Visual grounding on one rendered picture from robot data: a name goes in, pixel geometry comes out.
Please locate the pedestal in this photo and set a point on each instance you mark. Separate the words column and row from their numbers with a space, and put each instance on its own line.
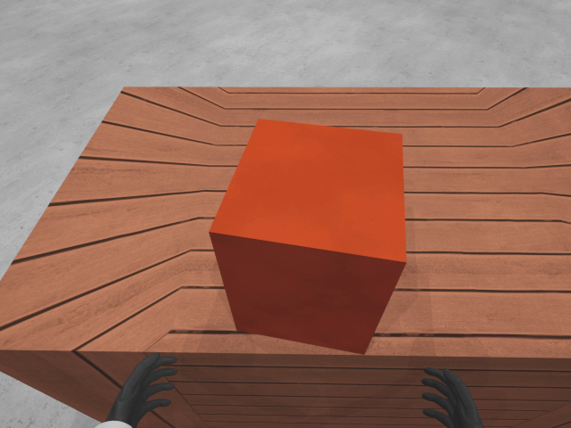
column 121, row 265

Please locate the carton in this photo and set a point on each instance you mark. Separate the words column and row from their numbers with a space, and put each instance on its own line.
column 310, row 236

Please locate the robot right hand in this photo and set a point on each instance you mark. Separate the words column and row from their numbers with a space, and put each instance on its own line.
column 460, row 406

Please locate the robot left hand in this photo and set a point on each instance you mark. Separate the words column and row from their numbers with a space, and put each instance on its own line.
column 131, row 405

